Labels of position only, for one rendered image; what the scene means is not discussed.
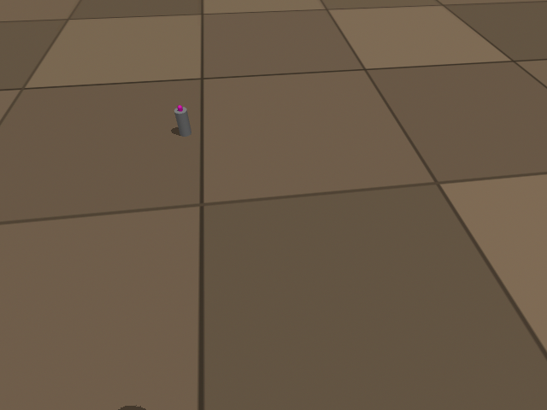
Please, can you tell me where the bottle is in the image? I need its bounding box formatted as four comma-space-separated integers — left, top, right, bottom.
174, 105, 191, 137

